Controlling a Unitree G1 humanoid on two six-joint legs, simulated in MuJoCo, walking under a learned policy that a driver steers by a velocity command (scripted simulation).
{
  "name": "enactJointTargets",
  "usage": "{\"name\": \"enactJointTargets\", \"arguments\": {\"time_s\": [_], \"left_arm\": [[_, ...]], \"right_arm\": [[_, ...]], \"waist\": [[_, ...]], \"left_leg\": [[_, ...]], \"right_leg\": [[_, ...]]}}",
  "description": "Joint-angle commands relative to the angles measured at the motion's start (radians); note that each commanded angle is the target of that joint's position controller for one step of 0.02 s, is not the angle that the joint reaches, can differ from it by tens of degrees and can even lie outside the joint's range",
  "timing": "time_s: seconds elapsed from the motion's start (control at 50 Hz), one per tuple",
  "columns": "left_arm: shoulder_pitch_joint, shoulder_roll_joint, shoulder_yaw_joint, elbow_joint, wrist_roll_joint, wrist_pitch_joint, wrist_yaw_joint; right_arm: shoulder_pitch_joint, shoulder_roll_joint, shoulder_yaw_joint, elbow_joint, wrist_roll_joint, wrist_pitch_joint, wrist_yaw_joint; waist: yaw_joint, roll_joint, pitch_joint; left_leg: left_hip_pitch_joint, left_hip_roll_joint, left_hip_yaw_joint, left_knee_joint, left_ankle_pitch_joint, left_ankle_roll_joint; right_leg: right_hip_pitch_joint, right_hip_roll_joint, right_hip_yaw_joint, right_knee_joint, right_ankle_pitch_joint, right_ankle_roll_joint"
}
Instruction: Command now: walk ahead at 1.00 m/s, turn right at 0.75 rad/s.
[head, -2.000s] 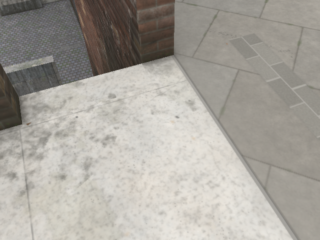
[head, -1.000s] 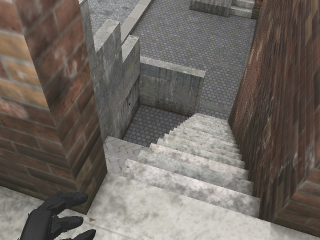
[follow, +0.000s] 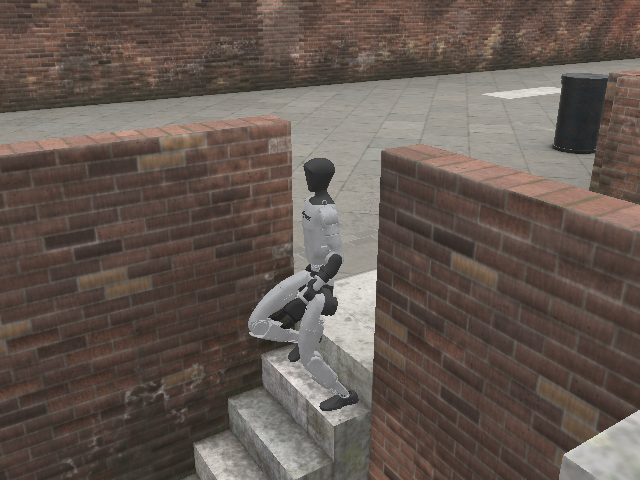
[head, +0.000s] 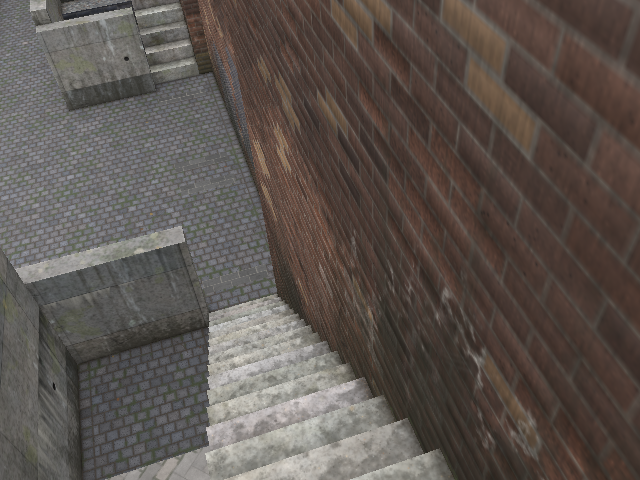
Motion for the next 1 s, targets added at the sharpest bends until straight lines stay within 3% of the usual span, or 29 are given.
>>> {"name": "enactJointTargets", "arguments": {"time_s": [0.02, 0.06, 0.1, 0.16, 0.2, 0.24, 0.28, 0.3, 0.32, 0.38, 0.4, 0.42, 0.44, 0.46, 0.48, 0.5, 0.54, 0.58, 0.62, 0.7, 0.76, 0.86, 0.88, 0.9, 0.92, 0.94, 0.96, 0.98, 1.0], "left_arm": [[0.067, 0.003, -0.027, -0.147, 0.042, -0.020, -0.030], [0.076, 0.046, 0.008, -0.130, 0.102, -0.044, -0.083], [-0.045, 0.035, 0.006, -0.124, 0.077, -0.021, -0.106], [-0.079, 0.086, 0.011, -0.060, 0.035, 0.022, -0.088], [-0.245, 0.126, 0.023, -0.044, 0.018, 0.016, -0.094], [-0.129, 0.200, 0.065, 0.031, -0.001, -0.004, -0.126], [0.136, 0.151, 0.077, 0.177, 0.055, -0.025, -0.145], [0.373, 0.092, 0.062, 0.272, 0.093, -0.058, -0.159], [0.597, 0.037, 0.041, 0.344, 0.111, -0.063, -0.137], [0.872, 0.042, 0.002, 0.560, 0.127, -0.127, -0.093], [0.799, 0.028, -0.018, 0.546, 0.110, -0.145, -0.101], [0.626, 0.279, 0.037, 0.496, 0.040, -0.145, -0.041], [0.420, 0.461, 0.103, 0.466, -0.027, -0.114, 0.027], [0.412, 0.393, 0.095, 0.462, 0.026, -0.109, 0.043], [0.337, 0.222, 0.053, 0.397, 0.074, -0.127, 0.026], [0.184, 0.133, 0.018, 0.352, 0.077, -0.143, 0.039], [0.188, 0.161, 0.015, 0.402, 0.056, -0.160, 0.074], [0.213, 0.061, -0.020, 0.381, 0.023, -0.181, 0.100], [0.260, 0.102, -0.009, 0.378, 0.020, -0.188, 0.109], [0.436, 0.062, 0.017, 0.390, 0.043, -0.123, 0.102], [0.275, 0.047, 0.023, 0.358, 0.078, -0.086, 0.109], [0.038, 0.070, 0.057, 0.255, 0.068, -0.071, 0.105], [-0.056, 0.044, 0.060, 0.198, 0.083, -0.077, 0.084], [-0.029, 0.039, 0.045, 0.142, 0.098, -0.078, 0.055], [0.192, -0.034, 0.021, -0.044, 0.092, -0.111, 0.032], [0.169, -0.065, -0.009, -0.059, 0.024, -0.139, 0.026], [0.085, 0.002, -0.033, -0.053, -0.031, -0.139, 0.019], [0.055, 0.084, 0.005, 0.083, -0.028, -0.120, 0.029], [0.091, 0.134, 0.022, 0.065, -0.023, -0.115, 0.029]], "right_arm": [[-0.323, -0.036, 0.048, -0.089, -0.015, -0.053, -0.035], [-0.201, -0.047, 0.050, -0.004, 0.023, -0.055, -0.055], [-0.078, -0.071, 0.045, 0.046, 0.044, -0.034, -0.076], [-0.035, -0.087, 0.027, 0.067, -0.023, 0.006, -0.074], [0.217, -0.032, 0.026, 0.140, -0.033, 0.029, -0.069], [0.226, 0.043, 0.043, 0.190, -0.024, 0.021, -0.062], [0.161, 0.113, 0.080, 0.196, -0.008, 0.050, -0.075], [-0.008, 0.103, 0.074, 0.146, 0.005, 0.055, -0.055], [-0.237, -0.050, 0.032, 0.075, 0.046, 0.063, -0.055], [-0.372, -0.119, -0.035, -0.060, 0.060, 0.087, -0.029], [-0.275, 0.004, -0.012, -0.103, 0.020, 0.091, 0.000], [-0.053, 0.100, -0.001, -0.178, 0.025, 0.095, 0.020], [0.032, 0.152, 0.036, -0.224, 0.081, 0.099, -0.009], [-0.035, 0.123, 0.042, -0.188, 0.136, 0.120, -0.042], [-0.132, 0.036, 0.021, -0.143, 0.131, 0.138, -0.073], [-0.221, -0.036, -0.008, -0.156, 0.134, 0.168, -0.084], [-0.216, 0.006, -0.009, -0.119, 0.062, 0.185, -0.078], [-0.216, 0.004, -0.024, -0.118, 0.027, 0.143, 0.009], [-0.325, 0.037, -0.022, -0.126, 0.030, 0.147, 0.049], [-0.451, -0.047, -0.035, -0.159, 0.026, 0.167, 0.094], [-0.151, -0.073, -0.050, -0.051, 0.075, 0.144, 0.092], [0.365, -0.157, -0.077, 0.265, -0.014, 0.061, 0.032], [0.470, -0.151, -0.051, 0.290, -0.019, 0.039, 0.028], [0.428, -0.096, 0.001, 0.272, -0.014, 0.059, 0.045], [0.217, -0.376, -0.085, 0.153, -0.008, 0.060, 0.042], [-0.008, -0.463, -0.137, 0.126, 0.065, 0.093, -0.003], [-0.071, -0.378, -0.113, 0.060, 0.033, 0.093, -0.041], [-0.076, -0.200, -0.072, 0.037, -0.024, 0.068, -0.039], [-0.145, -0.225, -0.075, -0.033, -0.023, 0.038, -0.010]], "waist": [[0.184, -0.115, 0.210], [0.160, -0.020, 0.082], [0.063, -0.061, 0.041], [0.035, 0.087, 0.091], [-0.115, 0.072, 0.246], [-0.066, 0.046, 0.204], [0.034, 0.087, 0.109], [0.184, -0.108, 0.080], [0.361, -0.142, 0.079], [0.362, -0.135, -0.007], [0.223, -0.226, -0.061], [0.032, -0.662, -0.222], [-0.040, -0.677, -0.377], [0.023, -0.418, -0.346], [0.055, 0.115, -0.223], [0.004, 0.275, 0.027], [-0.004, 0.128, 0.033], [-0.007, -0.013, 0.032], [0.056, -0.037, 0.039], [0.169, 0.008, 0.162], [0.091, -0.128, 0.060], [-0.166, 0.357, 0.171], [-0.193, 0.452, 0.127], [-0.126, 0.434, 0.004], [0.096, 0.968, -0.300], [0.142, 0.630, -0.500], [0.123, 0.465, -0.550], [0.086, -0.012, -0.526], [0.122, 0.030, -0.373]], "left_leg": [[-0.662, 0.228, -0.361, -0.320, 0.809, 0.038], [-0.417, 0.188, -0.352, -0.137, 0.660, 0.036], [-0.163, 0.165, -0.280, -0.022, 0.606, 0.061], [0.099, 0.197, -0.353, 0.151, 0.481, 0.076], [0.466, 0.166, -0.423, 0.234, 0.424, 0.083], [0.338, 0.146, -0.421, 0.373, 0.364, 0.076], [0.000, 0.004, -0.204, 0.596, 0.319, -0.003], [-0.194, -0.068, -0.157, 0.940, 0.013, -0.066], [-0.156, -0.130, -0.097, 1.146, -0.164, -0.098], [-0.530, -0.206, -0.168, 1.562, -0.314, -0.116], [-0.535, -0.145, -0.300, 1.302, -0.144, -0.016], [-0.762, -0.084, -0.418, 1.215, -0.091, -0.025], [-0.904, 0.116, -0.464, 1.055, -0.011, -0.015], [-0.937, 0.170, -0.473, 1.185, -0.007, -0.078], [-0.864, 0.194, -0.477, 1.013, 0.169, -0.102], [-0.715, 0.225, -0.551, 0.690, 0.472, -0.144], [-0.439, 0.234, -0.396, 0.377, 0.745, -0.190], [-0.193, 0.161, -0.257, -0.070, 1.401, -0.114], [-0.031, 0.126, -0.187, -0.136, 1.471, -0.095], [-0.626, 0.183, -0.258, -0.164, 1.429, 0.027], [-0.339, 0.364, -0.297, -0.372, 1.667, 0.069], [0.314, 0.230, -0.117, -0.700, 2.030, 0.185], [0.435, 0.199, -0.115, -0.434, 2.246, 0.133], [0.474, 0.095, -0.116, -0.186, 2.053, -0.093], [0.777, 0.204, -0.472, -0.069, 1.797, 0.225], [0.769, 0.476, -0.937, -0.245, 1.075, 0.399], [0.586, 0.626, -1.298, -0.331, 0.644, 0.436], [0.446, 0.553, -1.317, -0.374, 0.560, 0.415], [0.336, 0.570, -1.359, -0.300, 0.780, 0.458]], "right_leg": [[0.266, -0.086, 0.040, -0.762, 0.599, -0.019], [0.281, -0.072, 0.058, -0.984, 1.065, -0.029], [0.252, -0.020, -0.002, -1.227, 1.159, -0.038], [0.149, -0.031, 0.113, -1.329, 1.153, 0.017], [-0.261, -0.001, 0.187, -1.436, 0.931, 0.055], [-0.007, -0.067, 0.147, -1.503, 0.928, 0.042], [0.604, -0.107, -0.006, -1.618, 1.117, 0.025], [0.926, -0.167, 0.021, -1.799, 1.374, -0.029], [0.983, -0.207, -0.031, -2.013, 1.571, -0.043], [1.402, -0.241, -0.087, -1.718, 1.616, -0.007], [1.411, -0.189, -0.131, -1.533, 1.551, 0.071], [1.617, -0.340, 0.052, -1.268, 1.627, -0.192], [1.636, -0.607, 0.485, -1.443, 1.069, -0.412], [1.305, -0.771, 0.852, -1.604, 0.586, -0.491], [1.039, -0.730, 0.807, -1.674, 0.523, -0.436], [0.629, -0.690, 0.566, -1.708, 0.784, -0.332], [0.407, -0.419, 0.219, -1.495, 0.696, -0.194], [0.296, -0.124, -0.176, -1.346, 0.236, 0.013], [0.284, -0.121, -0.254, -1.326, 0.168, 0.050], [0.743, -0.288, -0.181, -0.943, 0.042, 0.099], [0.601, -0.342, -0.215, -0.609, -0.127, 0.142], [0.202, 0.002, -0.479, 0.517, -0.551, 0.294], [0.037, 0.067, -0.430, 0.644, -0.628, 0.262], [-0.005, 0.000, -0.317, 0.507, -0.463, 0.183], [-0.207, 0.013, -0.078, 0.249, -0.328, 0.192], [-0.255, -0.089, 0.083, -0.143, -0.167, 0.161], [-0.212, -0.150, 0.276, -0.360, -0.161, 0.146], [-0.096, -0.113, 0.178, -0.215, -0.156, 0.154], [-0.190, -0.109, 0.190, -0.404, -0.049, 0.162]]}}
